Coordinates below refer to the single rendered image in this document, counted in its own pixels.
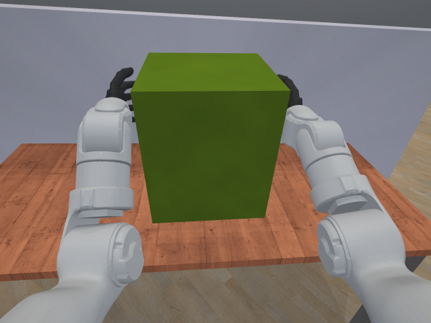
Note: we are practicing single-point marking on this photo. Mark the right robot forearm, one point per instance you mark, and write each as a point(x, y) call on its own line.
point(337, 186)

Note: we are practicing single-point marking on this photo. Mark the left robot forearm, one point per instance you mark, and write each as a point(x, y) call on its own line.
point(102, 186)

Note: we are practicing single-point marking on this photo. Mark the robot left hand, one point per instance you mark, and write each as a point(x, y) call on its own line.
point(118, 86)

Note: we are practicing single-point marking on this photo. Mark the table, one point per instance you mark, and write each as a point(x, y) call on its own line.
point(36, 179)

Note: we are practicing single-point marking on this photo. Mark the robot right hand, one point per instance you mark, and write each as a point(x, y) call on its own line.
point(294, 94)

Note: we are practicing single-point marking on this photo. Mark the right robot upper arm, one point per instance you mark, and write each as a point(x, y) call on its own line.
point(364, 248)

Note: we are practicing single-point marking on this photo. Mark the left robot upper arm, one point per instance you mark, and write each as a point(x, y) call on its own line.
point(95, 264)

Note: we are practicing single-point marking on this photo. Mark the carton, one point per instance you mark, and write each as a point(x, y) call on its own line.
point(209, 127)

